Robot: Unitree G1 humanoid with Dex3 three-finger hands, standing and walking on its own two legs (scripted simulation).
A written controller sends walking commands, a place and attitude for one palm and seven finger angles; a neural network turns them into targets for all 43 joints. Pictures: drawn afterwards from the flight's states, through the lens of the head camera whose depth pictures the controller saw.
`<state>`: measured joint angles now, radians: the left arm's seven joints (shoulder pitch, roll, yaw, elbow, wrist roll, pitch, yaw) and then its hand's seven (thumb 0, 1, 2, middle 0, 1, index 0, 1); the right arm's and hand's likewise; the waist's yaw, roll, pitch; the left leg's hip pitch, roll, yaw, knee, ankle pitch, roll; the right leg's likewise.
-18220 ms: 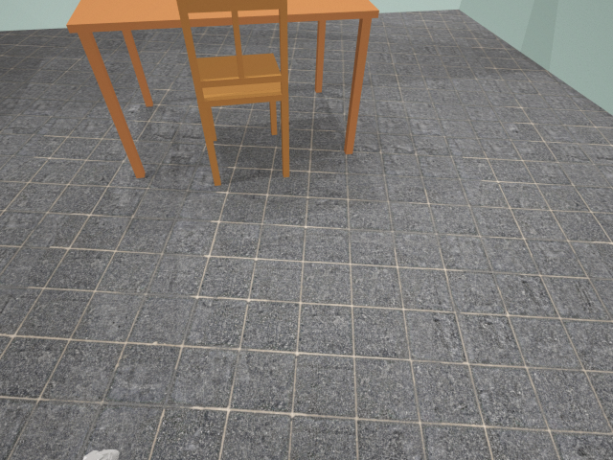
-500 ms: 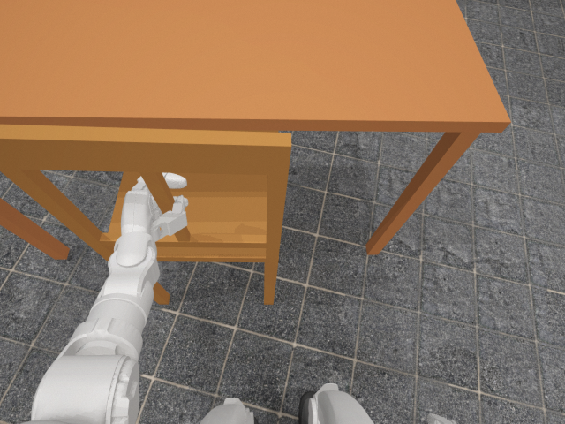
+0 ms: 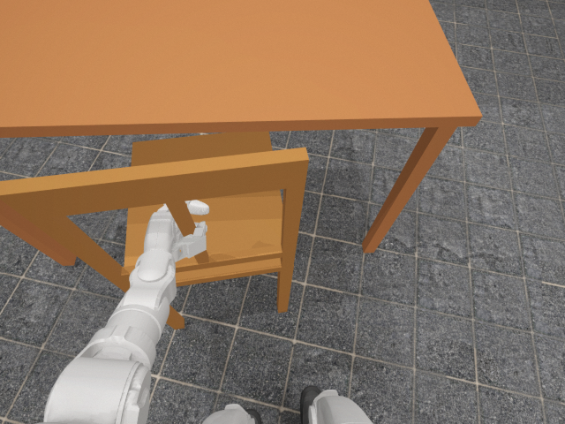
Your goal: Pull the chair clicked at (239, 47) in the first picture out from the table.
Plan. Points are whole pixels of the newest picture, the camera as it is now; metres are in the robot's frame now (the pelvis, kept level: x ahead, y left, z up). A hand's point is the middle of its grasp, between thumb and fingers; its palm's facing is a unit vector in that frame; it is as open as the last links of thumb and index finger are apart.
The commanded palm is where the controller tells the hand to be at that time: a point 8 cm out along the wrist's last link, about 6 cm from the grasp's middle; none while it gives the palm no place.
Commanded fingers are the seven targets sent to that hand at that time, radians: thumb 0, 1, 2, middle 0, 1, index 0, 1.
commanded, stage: step backward, pulling the chair out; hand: left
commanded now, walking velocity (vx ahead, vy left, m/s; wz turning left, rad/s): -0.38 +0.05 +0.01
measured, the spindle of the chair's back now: (190, 233) +0.42 +0.15 -0.09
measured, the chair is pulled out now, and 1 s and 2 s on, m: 0.09 0.19 0.30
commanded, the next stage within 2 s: none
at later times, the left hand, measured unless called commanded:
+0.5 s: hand (202, 291) +0.31 +0.12 -0.06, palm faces +0.03 -0.99 -0.15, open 5.2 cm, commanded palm +0.32 +0.17 -0.05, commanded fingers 0.00 0.90 0.90 -0.50 -1.45 -0.50 -1.45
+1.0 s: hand (199, 295) +0.30 +0.12 -0.06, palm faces -0.02 -0.99 -0.16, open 5.3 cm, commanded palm +0.31 +0.17 -0.05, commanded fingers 0.00 0.90 0.90 -0.50 -1.45 -0.50 -1.45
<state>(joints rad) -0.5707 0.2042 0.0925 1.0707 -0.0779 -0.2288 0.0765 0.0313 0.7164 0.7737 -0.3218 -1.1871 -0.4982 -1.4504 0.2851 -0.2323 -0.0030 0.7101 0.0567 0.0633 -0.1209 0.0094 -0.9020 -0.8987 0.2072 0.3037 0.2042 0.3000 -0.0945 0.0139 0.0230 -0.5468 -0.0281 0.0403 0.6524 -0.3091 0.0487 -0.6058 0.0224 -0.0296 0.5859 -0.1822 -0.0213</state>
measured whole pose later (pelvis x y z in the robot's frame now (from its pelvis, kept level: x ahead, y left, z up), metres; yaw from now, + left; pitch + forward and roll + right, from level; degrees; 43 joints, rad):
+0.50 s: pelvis -0.05 -0.01 +0.00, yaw +1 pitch +5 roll +1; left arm -0.48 0.16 -0.02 1.06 -0.09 -0.24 0.11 0.03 0.69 0.80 -0.34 -1.18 -0.50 -1.45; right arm 0.29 -0.27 0.01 0.75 0.07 -0.04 -0.14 0.01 -0.90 -0.90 0.21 0.30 0.20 0.30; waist -0.04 -0.01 0.06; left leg -0.48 -0.03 0.07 0.64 -0.25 0.04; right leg -0.56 -0.01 -0.04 0.61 -0.15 -0.02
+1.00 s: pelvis -0.06 +0.00 +0.00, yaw +1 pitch +3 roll +1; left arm -0.53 0.15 -0.05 1.04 -0.07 -0.20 0.09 0.04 0.69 0.79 -0.31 -1.23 -0.50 -1.45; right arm 0.24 -0.23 0.01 0.76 0.04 -0.03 -0.14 0.01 -0.90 -0.90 0.20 0.30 0.20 0.30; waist -0.03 -0.03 0.11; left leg -0.43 -0.01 0.07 0.68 -0.31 0.02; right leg -0.53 -0.03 -0.01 0.66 -0.19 0.00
